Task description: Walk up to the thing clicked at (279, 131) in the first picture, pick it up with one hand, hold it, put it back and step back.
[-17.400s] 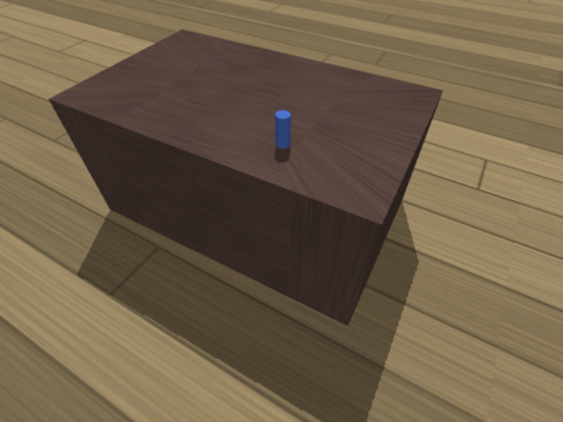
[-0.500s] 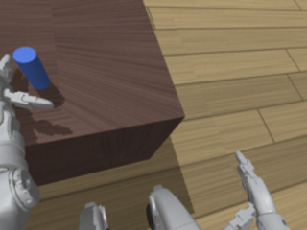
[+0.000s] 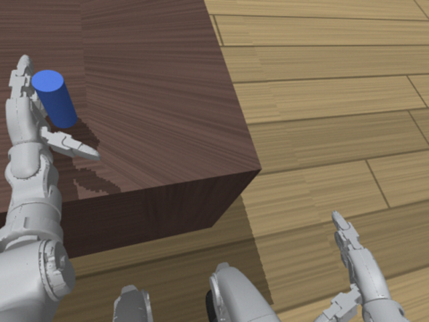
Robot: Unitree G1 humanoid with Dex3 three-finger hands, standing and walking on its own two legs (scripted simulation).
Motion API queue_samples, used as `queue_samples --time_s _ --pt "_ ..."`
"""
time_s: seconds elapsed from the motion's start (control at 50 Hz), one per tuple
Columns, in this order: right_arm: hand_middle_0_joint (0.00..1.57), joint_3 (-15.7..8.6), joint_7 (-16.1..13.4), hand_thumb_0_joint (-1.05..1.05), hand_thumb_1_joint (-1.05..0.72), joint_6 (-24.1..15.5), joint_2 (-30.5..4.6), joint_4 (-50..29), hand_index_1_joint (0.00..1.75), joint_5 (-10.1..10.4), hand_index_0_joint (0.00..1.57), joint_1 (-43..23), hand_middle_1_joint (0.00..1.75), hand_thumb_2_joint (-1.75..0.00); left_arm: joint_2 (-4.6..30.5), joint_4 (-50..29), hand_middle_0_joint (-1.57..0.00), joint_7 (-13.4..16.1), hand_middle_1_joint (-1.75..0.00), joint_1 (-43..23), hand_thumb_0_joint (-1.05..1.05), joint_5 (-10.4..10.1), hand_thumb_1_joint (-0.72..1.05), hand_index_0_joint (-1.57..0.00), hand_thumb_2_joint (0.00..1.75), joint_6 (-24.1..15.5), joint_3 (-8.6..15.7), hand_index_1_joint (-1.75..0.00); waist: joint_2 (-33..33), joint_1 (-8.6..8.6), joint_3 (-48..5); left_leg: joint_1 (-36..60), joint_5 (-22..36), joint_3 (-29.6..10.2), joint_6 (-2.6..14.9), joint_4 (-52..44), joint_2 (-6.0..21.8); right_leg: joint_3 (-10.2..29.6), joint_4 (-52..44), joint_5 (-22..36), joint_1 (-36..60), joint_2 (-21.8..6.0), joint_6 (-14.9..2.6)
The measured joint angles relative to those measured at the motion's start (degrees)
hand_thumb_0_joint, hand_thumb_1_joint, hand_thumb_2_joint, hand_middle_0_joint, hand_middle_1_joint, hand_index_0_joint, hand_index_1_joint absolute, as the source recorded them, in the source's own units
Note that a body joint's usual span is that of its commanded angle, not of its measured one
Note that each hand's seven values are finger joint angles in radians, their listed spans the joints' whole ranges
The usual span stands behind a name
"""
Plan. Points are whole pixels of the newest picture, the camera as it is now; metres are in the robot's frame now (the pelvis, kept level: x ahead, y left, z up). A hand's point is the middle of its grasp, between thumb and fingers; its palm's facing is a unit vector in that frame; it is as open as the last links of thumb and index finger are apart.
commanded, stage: rest palm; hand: left
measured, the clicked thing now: (57, 101) +0.56 +0.18 +0.00
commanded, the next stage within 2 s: close in 0.06 s
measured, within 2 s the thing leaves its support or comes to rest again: leaves its support in 1.14 s
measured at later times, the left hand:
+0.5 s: hand (62, 108) +0.53 +0.17 +0.02, palm faces +0.08 -1.00 +0.02, open 15.4 cm
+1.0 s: hand (64, 117) +0.52 +0.17 +0.00, palm faces +0.11 -0.99 +0.01, open 7.4 cm
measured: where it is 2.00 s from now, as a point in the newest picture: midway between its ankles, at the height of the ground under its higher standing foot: outside the picture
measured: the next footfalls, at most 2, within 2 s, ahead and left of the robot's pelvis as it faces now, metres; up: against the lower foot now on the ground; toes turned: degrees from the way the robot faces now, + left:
none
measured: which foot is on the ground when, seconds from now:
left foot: down 0.00-1.00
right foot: down 0.00-1.00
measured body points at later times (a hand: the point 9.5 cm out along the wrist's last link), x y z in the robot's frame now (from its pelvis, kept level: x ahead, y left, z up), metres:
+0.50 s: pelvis -0.01 +0.00 -0.01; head +0.16 +0.05 +0.41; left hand +0.52 +0.23 +0.02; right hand +0.15 -0.27 +0.02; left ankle +0.02 +0.13 -0.62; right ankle +0.02 -0.14 -0.62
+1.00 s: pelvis -0.01 +0.00 -0.01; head +0.16 +0.05 +0.41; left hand +0.51 +0.23 +0.00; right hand +0.16 -0.26 +0.02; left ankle +0.02 +0.13 -0.62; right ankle +0.02 -0.14 -0.62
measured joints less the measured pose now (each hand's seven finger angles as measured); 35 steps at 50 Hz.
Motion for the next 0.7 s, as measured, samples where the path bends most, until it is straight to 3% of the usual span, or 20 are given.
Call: queue_samples --time_s 0.24,0.4,0.52,0.7 --pt "0.06 -0.4 0.4 -0.01 0.51 0.4 -0.5 -1.9 0.05 -0.1 0.06 -0.1 0.05 -0.05 0.7 1.6 -0.13 1.3 -0.06 0.7 -0.02 0.6 -0.61 -0.15 0.01 -2.0 1.6 -0.05 -0.3 -0.46 0.2 -0.7 -0.2 0.4 0.13 0.8 -0.1 0.4 1.2 -0.3 -1.0 -0.1 0.13" --pt "0.06 -0.1 0.3 -0.01 0.50 0.4 -0.8 -2.5 0.05 -0.2 0.06 -0.8 0.05 -0.05 4.1 4.5 -0.35 0.0 -0.24 -3.5 -0.02 1.1 -0.60 -0.37 0.09 -1.9 1.1 -0.23 -0.7 -1.63 0.4 -1.7 0.2 -0.3 -0.04 1.3 -0.1 -0.1 1.3 0.2 -1.6 0.0 -0.01" --pt "0.06 -0.3 0.5 -0.01 0.49 0.5 -1.1 -2.5 0.05 -0.4 0.06 -0.8 0.05 -0.05 5.1 7.0 -0.48 0.9 -0.34 -6.0 -0.02 1.9 -0.58 -0.50 0.15 -1.0 1.3 -0.33 -0.2 -2.35 0.6 -2.3 0.5 -0.2 0.21 1.4 0.0 -0.1 1.1 0.6 -2.2 0.1 0.18" --pt "0.06 0.3 0.7 -0.01 0.50 0.4 -0.6 -3.0 0.05 -0.2 0.06 0.1 0.05 -0.05 5.3 6.6 -0.64 1.2 -0.50 -4.1 -0.02 1.5 -0.46 -0.67 0.28 -2.0 2.7 -0.49 0.2 -2.42 0.5 -3.4 0.2 0.2 0.40 2.0 0.1 0.4 1.7 0.6 -3.4 0.2 0.37"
